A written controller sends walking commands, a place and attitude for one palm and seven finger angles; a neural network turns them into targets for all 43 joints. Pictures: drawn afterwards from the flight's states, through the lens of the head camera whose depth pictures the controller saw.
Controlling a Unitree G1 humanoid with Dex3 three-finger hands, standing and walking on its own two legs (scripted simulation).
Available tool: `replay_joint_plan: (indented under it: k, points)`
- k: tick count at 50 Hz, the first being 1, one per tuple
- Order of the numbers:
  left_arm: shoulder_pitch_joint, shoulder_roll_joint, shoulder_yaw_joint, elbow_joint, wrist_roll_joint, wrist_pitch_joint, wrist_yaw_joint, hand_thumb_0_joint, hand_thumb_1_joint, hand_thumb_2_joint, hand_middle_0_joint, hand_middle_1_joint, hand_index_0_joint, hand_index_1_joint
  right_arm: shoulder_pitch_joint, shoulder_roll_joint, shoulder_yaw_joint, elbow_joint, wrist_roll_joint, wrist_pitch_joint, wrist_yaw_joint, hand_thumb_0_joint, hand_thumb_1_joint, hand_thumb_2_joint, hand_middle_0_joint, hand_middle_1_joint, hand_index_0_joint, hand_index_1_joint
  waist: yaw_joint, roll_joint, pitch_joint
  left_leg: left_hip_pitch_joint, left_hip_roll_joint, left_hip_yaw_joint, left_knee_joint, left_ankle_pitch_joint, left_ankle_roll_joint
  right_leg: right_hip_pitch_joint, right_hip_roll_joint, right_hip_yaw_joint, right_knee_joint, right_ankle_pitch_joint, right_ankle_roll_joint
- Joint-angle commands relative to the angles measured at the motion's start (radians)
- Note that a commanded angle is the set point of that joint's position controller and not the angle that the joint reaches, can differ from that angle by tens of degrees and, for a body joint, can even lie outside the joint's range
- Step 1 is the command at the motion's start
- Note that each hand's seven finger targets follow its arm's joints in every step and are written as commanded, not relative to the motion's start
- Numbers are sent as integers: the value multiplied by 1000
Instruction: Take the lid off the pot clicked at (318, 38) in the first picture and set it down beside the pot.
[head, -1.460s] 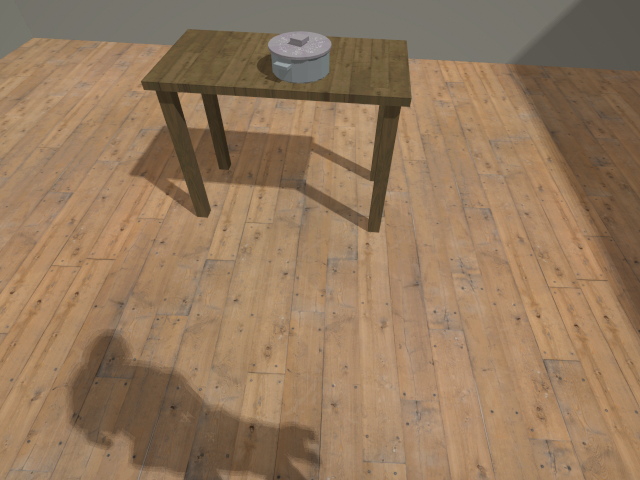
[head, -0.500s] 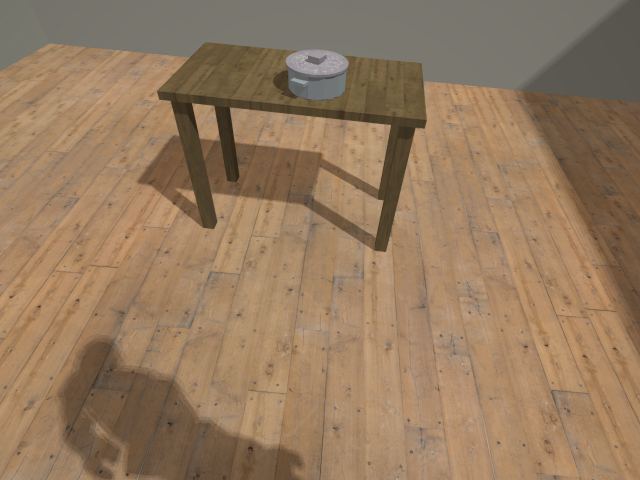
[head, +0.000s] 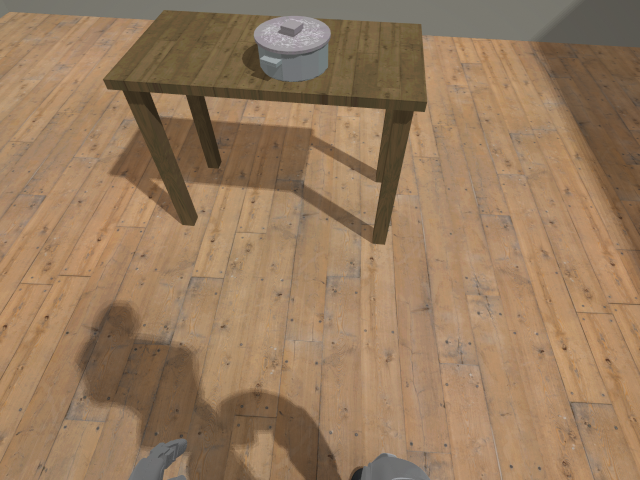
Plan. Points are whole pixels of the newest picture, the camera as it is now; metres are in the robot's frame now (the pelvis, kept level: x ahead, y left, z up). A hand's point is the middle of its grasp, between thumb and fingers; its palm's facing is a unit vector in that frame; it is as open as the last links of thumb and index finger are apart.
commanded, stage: walk to a spot facing it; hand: left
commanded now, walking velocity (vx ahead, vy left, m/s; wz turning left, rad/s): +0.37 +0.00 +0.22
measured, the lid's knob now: (292, 27) +1.16 +0.09 +0.00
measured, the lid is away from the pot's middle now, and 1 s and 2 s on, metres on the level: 0.00 0.00 0.00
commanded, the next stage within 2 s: turn to face it in 0.56 s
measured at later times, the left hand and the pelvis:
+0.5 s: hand out of the picture +0.09 +0.21 -0.17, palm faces +0.22 -0.96 -0.15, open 7.4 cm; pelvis +0.20 +0.05 +0.01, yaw +7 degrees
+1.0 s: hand (205, 311) +0.40 +0.21 -0.15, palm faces +0.06 -0.97 -0.22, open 7.3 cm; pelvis +0.34 +0.03 +0.01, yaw +2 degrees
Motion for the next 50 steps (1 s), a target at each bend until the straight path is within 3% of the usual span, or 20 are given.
replay_joint_plan:
  k: [1, 5, 11, 16, 19, 20, 21, 22, 23, 25, 28, 33, 38, 41, 42, 43, 44, 45, 46, 50]
  points:
    - [198, 102, 16, 33, 7, 3, 28, 0, 900, 900, -200, -300, -200, -300, -81, -80, -32, -122, -13, -16, 6, 0, -900, -900, 200, 300, 200, 300, 67, -91, -41, -405, 94, -39, 320, 170, 16, 158, -333, 429, -494, -343, -87]
    - [198, 73, 9, 41, 13, -11, 30, 0, 900, 900, -200, -300, -200, -300, -62, -64, -33, -127, -19, 16, 14, 0, -900, -900, 200, 300, 200, 300, 11, -90, -41, -377, 109, 0, 157, 236, -25, 89, -267, 213, -529, -171, -65]
    - [269, 105, 9, 62, 14, -22, 25, 0, 900, 900, -200, -300, -200, -300, -286, -84, -36, -238, -15, 9, 45, 0, -900, -900, 200, 300, 200, 300, 53, -77, 11, -403, 109, 48, -180, 309, -40, 181, -261, 134, -558, -132, -75]
    - [341, 130, 9, 89, 15, -15, 22, 0, 900, 900, -200, -300, -200, -300, -406, -102, -26, -289, -13, -8, 56, 0, -900, -900, 200, 300, 200, 300, 92, -85, 15, -350, 55, 103, -355, 255, -7, 329, -270, 96, -490, 18, -62]
    - [340, 140, 13, 99, 10, -7, 22, 0, 900, 900, -200, -300, -200, -300, -271, -135, -31, -252, -19, -22, 43, 0, -900, -900, 200, 300, 200, 300, 19, -42, -50, -48, -11, 161, -505, 248, 21, 279, -227, 6, -243, 251, -25]
    - [340, 121, 7, 91, 5, -6, 18, 0, 900, 900, -200, -300, -200, -300, -122, -201, -48, -213, -24, -28, 32, 0, -900, -900, 200, 300, 200, 300, -45, 49, -146, 209, 48, 63, -569, 253, 61, 155, -169, -53, 8, 259, 20]
    - [347, 66, -2, 58, -5, -6, 6, 0, 900, 900, -200, -300, -200, -300, 4, -336, -78, -186, -30, -32, 15, 0, -900, -900, 200, 300, 200, 300, -78, 295, -234, 400, 317, -349, -690, 256, 173, -112, -20, -91, 347, -145, 83]
    - [260, 87, -8, 4, 4, -10, 7, 0, 900, 900, -200, -300, -200, -300, 51, -371, -79, -176, -12, -22, 6, 0, -900, -900, 200, 300, 200, 300, -90, 236, -215, 391, 415, -485, -762, 301, 238, -236, -9, 30, 530, -376, 70]
    - [212, 87, 0, 8, 3, -4, 12, 0, 900, 900, -200, -300, -200, -300, -21, -330, -71, -182, -8, -26, -1, 0, -900, -900, 200, 300, 200, 300, -69, 130, -171, 287, 402, -429, -785, 262, 226, -273, -46, 88, 617, -322, 64]
    - [237, 63, 6, 45, 10, 8, 1, 0, 900, 900, -200, -300, -200, -300, -166, -228, -42, -214, -5, -39, -5, 0, -900, -900, 200, 300, 200, 300, 5, 94, -69, 88, 313, -250, -830, 261, 160, -225, -109, 137, 585, -160, 75]
    - [336, 19, 0, 93, 15, 40, 0, 0, 900, 900, -200, -300, -200, -300, -217, -182, -27, -206, 1, -54, -8, 0, -900, -900, 200, 300, 200, 300, 75, 88, -86, -16, 230, -49, -851, 403, 119, -109, -107, 122, 485, -62, 96]
    - [263, 6, 4, 62, 16, 58, 1, 0, 900, 900, -200, -300, -200, -300, -173, -172, -32, -181, 0, -57, -12, 0, -900, -900, 200, 300, 200, 300, 72, 54, -39, 9, 227, 17, -877, 501, 142, -143, -106, 117, 303, 18, 110]
    - [178, 1, -5, 33, 10, 57, 7, 0, 900, 900, -200, -300, -200, -300, -156, -197, -36, -154, -10, -40, -15, 0, -900, -900, 200, 300, 200, 300, 54, 97, -28, 29, 242, 87, -768, 663, 124, -2, -54, 78, 42, 11, 85]
    - [230, 23, 1, 46, 15, 52, 8, 0, 900, 900, -200, -300, -200, -300, -164, -198, -37, -144, -12, -21, -18, 0, -900, -900, 200, 300, 200, 300, 78, 98, -41, -14, 224, 112, -630, 551, 81, 173, -6, 39, -93, 51, 75]
    - [286, 64, 8, 58, 18, 41, 11, 0, 900, 900, -200, -300, -200, -300, -156, -182, -31, -143, -8, -20, -15, 0, -900, -900, 200, 300, 200, 300, 107, 17, -67, -56, 188, 127, -515, 488, 47, 283, -15, 63, -180, 134, 75]
    - [352, 129, 21, 75, 23, 27, 19, 0, 900, 900, -200, -300, -200, -300, -142, -146, -26, -153, -1, -21, -11, 0, -900, -900, 200, 300, 200, 300, 126, -144, -131, -182, 109, 183, -315, 286, -6, 426, -154, 245, -201, 364, 25]
    - [399, 209, 32, 80, 10, 23, 23, 0, 900, 900, -200, -300, -200, -300, -108, -111, -21, -168, 4, -18, -10, 0, -900, -900, 200, 300, 200, 300, 116, -293, -188, -303, 2, 188, -83, -100, -51, 505, -357, 478, -285, 623, -106]
    - [393, 191, 21, 69, -3, 28, 29, 0, 900, 900, -200, -300, -200, -300, -140, -120, -19, -177, 6, -5, -23, 0, -900, -900, 200, 300, 200, 300, 121, -191, -211, -284, 21, 70, 17, -169, -53, 428, -373, 499, -329, 613, -170]
    - [319, 194, 28, 57, -1, 26, 35, 0, 900, 900, -200, -300, -200, -300, -145, -118, -18, -177, 6, 3, -21, 0, -900, -900, 200, 300, 200, 300, 98, -284, -222, -304, 39, 38, 69, -126, -58, 386, -345, 522, -363, 497, -176]
    - [139, 129, 26, -8, 5, 51, 47, 0, 900, 900, -200, -300, -200, -300, -151, -104, -16, -157, -4, 32, -16, 0, -900, -900, 200, 300, 200, 300, 37, -83, -154, -221, 60, 35, -29, 25, -67, 179, -232, 328, -405, 257, -130]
